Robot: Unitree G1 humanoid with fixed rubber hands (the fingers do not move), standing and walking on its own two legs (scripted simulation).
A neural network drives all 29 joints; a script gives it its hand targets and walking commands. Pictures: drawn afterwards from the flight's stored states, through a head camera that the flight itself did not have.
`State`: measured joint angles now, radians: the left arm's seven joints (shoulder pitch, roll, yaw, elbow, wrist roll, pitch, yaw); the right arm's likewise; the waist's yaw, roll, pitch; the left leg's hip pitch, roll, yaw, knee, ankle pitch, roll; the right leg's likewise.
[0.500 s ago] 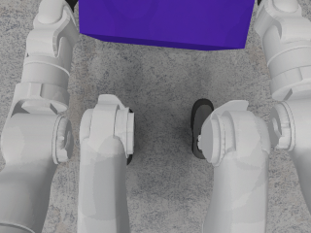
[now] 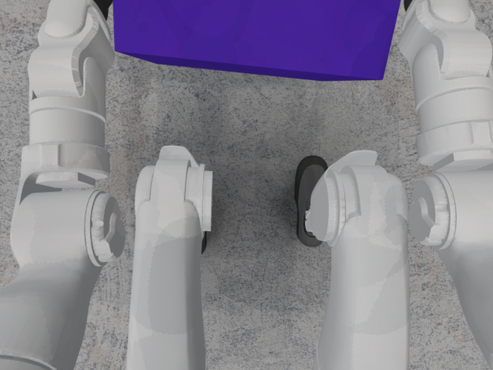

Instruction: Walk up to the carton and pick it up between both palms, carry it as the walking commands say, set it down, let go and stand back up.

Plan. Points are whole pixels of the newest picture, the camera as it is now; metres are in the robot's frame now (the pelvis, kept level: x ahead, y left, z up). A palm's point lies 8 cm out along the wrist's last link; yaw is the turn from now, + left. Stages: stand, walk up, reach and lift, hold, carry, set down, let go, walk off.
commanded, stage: reach and lift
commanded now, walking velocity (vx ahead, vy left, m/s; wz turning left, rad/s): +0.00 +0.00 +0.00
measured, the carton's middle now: out of the picture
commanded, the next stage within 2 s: none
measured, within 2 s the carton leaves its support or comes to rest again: neither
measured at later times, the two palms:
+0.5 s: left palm out of the picture +0.51 +0.20 -0.06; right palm out of the picture +0.52 -0.18 -0.06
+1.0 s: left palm out of the picture +0.50 +0.20 +0.01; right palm out of the picture +0.51 -0.18 +0.00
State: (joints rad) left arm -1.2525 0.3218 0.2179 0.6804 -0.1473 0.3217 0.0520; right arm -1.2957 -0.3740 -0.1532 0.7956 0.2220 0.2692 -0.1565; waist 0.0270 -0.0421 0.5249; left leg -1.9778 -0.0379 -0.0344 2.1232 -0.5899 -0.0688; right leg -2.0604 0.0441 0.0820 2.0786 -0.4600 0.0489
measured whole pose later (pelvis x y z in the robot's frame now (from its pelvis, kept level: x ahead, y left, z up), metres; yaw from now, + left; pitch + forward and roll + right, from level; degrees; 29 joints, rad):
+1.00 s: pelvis -0.02 -0.01 +0.09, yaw +2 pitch +21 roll +3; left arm -1.19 0.25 0.32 0.49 -0.02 0.48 -0.01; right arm -1.20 -0.26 -0.32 0.52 0.02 0.48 -0.11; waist 0.02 -0.03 0.52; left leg -1.67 -0.06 -0.04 1.79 -0.48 -0.07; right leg -1.73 0.05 0.09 1.78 -0.41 0.04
